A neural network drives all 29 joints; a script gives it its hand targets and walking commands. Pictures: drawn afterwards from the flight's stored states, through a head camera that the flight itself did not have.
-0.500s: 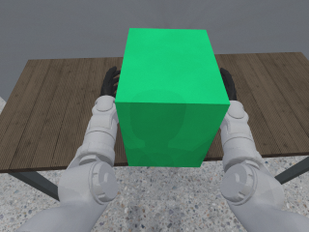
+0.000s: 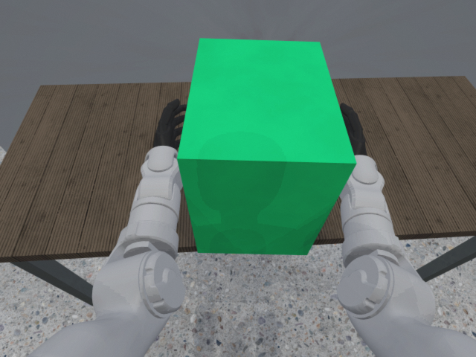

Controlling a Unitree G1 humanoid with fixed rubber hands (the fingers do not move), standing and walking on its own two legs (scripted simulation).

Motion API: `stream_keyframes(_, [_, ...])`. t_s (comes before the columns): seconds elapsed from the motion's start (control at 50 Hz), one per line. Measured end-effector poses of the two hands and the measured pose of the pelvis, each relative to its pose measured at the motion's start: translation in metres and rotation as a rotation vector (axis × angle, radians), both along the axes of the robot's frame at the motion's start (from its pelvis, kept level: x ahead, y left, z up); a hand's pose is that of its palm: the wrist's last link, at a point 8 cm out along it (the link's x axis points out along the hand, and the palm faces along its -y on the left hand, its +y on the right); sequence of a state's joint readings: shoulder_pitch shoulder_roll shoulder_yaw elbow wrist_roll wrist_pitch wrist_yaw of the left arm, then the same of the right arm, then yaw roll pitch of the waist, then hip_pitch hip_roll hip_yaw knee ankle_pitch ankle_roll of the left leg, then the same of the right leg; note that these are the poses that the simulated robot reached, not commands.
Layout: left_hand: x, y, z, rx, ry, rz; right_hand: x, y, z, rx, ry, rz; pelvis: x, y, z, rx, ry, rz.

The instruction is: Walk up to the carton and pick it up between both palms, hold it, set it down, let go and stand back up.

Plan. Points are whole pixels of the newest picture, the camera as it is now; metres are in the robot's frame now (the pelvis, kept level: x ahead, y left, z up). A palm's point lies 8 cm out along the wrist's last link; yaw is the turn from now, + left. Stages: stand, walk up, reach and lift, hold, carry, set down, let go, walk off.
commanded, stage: set down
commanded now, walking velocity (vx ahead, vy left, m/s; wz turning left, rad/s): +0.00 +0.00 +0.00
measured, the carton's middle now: (256, 152) +0.47 -0.01 +0.04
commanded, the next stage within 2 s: none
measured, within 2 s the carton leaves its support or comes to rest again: neither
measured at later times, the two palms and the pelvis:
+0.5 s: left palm (166, 148) +0.43 +0.14 +0.09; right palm (351, 154) +0.42 -0.17 +0.09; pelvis +0.00 +0.00 +0.00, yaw +0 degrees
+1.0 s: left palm (170, 143) +0.46 +0.14 +0.07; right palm (346, 149) +0.45 -0.17 +0.08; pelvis -0.01 +0.00 -0.01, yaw -3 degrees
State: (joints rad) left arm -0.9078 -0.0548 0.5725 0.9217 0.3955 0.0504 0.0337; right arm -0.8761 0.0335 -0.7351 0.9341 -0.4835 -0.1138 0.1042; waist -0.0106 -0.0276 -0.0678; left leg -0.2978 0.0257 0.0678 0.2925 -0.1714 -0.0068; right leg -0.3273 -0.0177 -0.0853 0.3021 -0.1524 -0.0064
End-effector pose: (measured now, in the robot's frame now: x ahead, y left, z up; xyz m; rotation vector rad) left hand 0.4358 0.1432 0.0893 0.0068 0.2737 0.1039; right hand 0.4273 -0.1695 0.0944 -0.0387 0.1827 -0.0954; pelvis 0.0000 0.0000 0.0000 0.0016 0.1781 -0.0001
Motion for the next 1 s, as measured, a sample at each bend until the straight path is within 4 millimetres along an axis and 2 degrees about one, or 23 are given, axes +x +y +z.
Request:
stream_keyframes(0.76, [0.0,0.0,-0.006,0.036,0.017,-0.004,-0.001,-0.001,-0.004,-0.032,0.032,0.011,-0.001,0.0,0.0,0.001,-0.002,-0.027])
stream_keyframes(0.86, [0.007,-0.002,-0.012,0.083,0.039,0.003,0.005,-0.001,-0.016,0.008,0.089,0.009,-0.003,0.0,-0.003,-0.007,0.077,-0.044])
stream_keyframes(1.0, [0.022,0.0,-0.015,0.081,0.071,-0.007,0.021,-0.002,-0.019,-0.008,0.138,0.024,-0.01,0.0,-0.01,-0.011,0.183,-0.049])
